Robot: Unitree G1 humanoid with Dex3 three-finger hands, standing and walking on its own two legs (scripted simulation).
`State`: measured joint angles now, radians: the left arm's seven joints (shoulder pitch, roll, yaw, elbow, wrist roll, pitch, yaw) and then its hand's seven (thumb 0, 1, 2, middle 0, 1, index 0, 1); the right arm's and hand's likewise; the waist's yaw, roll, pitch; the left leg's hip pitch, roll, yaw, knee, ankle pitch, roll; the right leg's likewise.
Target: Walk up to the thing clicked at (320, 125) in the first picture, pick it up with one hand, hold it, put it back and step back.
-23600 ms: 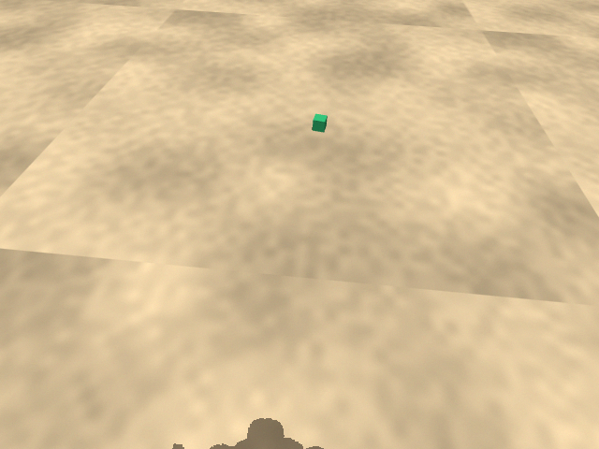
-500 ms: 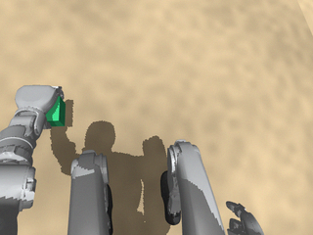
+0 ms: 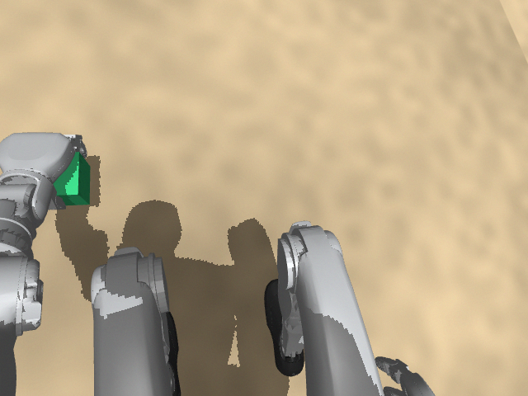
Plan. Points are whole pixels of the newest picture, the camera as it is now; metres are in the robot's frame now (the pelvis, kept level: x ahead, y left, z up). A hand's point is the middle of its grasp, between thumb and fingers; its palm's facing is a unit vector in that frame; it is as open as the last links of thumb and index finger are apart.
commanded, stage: crouch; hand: left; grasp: from above
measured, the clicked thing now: (60, 179) +0.46 +0.27 -0.20
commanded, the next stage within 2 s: lower in 0.04 s
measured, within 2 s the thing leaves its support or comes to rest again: neither
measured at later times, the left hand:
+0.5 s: hand (62, 187) +0.45 +0.27 -0.22, palm faces -0.48 -0.01 -0.88, open 10.2 cm
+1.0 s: hand (74, 188) +0.46 +0.27 -0.27, palm faces -0.48 -0.04 -0.88, open 10.2 cm
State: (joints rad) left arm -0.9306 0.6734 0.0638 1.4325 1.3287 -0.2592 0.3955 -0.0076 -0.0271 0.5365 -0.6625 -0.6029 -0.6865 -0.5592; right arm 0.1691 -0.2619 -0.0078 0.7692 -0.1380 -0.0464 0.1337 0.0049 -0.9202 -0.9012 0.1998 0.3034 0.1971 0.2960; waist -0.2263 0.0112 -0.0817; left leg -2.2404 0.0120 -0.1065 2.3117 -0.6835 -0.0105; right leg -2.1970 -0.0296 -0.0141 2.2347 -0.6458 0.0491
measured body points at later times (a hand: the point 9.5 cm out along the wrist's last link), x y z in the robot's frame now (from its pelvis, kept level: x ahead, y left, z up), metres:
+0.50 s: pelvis +0.00 +0.00 -0.03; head +0.25 +0.06 +0.34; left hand +0.47 +0.27 -0.17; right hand +0.04 -0.28 -0.14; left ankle +0.08 +0.13 -0.32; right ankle +0.11 -0.14 -0.32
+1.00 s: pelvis +0.01 +0.00 -0.06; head +0.27 +0.07 +0.30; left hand +0.48 +0.27 -0.22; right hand +0.04 -0.28 -0.15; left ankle +0.08 +0.13 -0.32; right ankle +0.11 -0.14 -0.32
